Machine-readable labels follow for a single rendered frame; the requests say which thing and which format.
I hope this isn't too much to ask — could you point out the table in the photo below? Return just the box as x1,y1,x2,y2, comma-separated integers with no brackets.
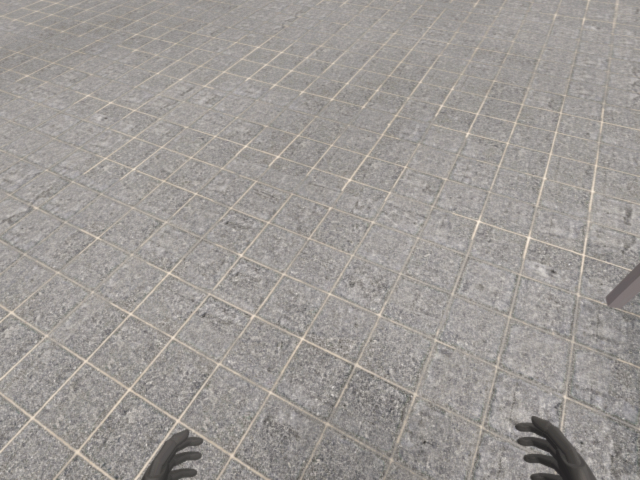
606,263,640,309

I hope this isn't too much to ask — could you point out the robot left hand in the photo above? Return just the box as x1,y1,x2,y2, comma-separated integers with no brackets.
141,429,203,480

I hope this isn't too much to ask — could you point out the robot right hand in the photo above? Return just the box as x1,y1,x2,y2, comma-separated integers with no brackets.
515,416,597,480

